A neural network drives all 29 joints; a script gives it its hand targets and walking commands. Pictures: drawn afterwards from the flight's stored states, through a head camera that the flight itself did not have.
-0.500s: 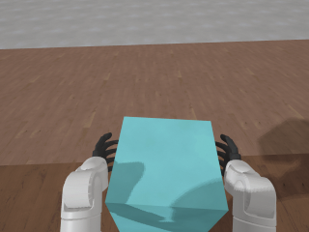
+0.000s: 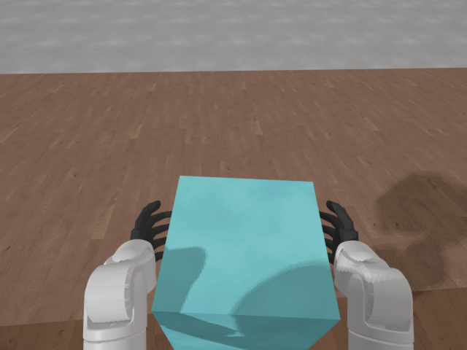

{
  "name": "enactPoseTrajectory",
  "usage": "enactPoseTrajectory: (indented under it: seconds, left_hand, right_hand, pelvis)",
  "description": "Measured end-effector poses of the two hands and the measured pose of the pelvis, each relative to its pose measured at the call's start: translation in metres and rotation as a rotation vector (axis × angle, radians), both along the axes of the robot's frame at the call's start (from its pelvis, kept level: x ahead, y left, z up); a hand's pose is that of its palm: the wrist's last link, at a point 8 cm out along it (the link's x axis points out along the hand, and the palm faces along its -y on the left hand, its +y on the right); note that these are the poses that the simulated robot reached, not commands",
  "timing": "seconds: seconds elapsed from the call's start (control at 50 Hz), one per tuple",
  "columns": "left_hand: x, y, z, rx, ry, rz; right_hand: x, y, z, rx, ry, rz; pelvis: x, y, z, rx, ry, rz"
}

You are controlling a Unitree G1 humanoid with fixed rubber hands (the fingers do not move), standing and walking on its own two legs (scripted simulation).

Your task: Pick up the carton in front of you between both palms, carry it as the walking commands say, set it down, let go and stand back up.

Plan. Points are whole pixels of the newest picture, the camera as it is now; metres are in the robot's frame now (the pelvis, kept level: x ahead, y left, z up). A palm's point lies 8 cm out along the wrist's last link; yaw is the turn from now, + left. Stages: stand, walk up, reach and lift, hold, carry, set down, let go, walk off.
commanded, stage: carry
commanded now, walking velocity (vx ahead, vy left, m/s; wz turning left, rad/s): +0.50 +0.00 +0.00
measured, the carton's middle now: (241, 272) +0.26 +0.00 +0.01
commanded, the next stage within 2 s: none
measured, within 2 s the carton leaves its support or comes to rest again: neither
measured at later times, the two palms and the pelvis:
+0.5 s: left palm (189, 96) +0.66 +0.13 +0.10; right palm (310, 96) +0.68 -0.17 +0.10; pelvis +0.32 -0.04 -0.01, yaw +2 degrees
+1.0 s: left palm (197, 45) +1.02 +0.15 +0.08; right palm (286, 44) +1.03 -0.15 +0.09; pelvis +0.66 -0.01 -0.03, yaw +1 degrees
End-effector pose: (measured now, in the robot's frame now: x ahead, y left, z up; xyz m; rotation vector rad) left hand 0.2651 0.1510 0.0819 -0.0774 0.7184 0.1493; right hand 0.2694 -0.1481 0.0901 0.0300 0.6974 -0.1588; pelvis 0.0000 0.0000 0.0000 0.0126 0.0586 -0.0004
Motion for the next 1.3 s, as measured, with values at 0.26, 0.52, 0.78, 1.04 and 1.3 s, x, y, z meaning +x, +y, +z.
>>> enactPoseTrajectory:
  seconds: [0.26, 0.52, 0.78, 1.04, 1.3]
  left_hand:
    - [0.176, 0.002, 0.035, 0.008, -0.055, -0.007]
    - [0.406, -0.022, 0.017, 0.125, 0.066, 0.000]
    - [0.586, -0.016, 0.022, 0.060, 0.007, 0.044]
    - [0.780, -0.004, -0.011, 0.043, 0.030, -0.038]
    - [0.970, -0.026, -0.025, 0.054, -0.060, -0.026]
  right_hand:
    - [0.175, 0.002, 0.034, 0.014, -0.054, -0.012]
    - [0.430, -0.021, 0.005, -0.018, 0.060, 0.127]
    - [0.607, -0.016, 0.012, 0.028, 0.006, 0.071]
    - [0.777, -0.004, -0.013, -0.019, 0.032, 0.009]
    - [0.970, -0.027, -0.030, 0.002, -0.059, 0.009]
  pelvis:
    - [0.156, 0.002, 0.024, -0.032, 0.014, 0.015]
    - [0.329, -0.038, -0.004, -0.006, 0.010, 0.043]
    - [0.492, -0.034, 0.011, -0.017, 0.048, 0.026]
    - [0.688, -0.002, -0.025, -0.043, 0.036, 0.027]
    - [0.881, -0.017, -0.064, 0.008, 0.022, 0.046]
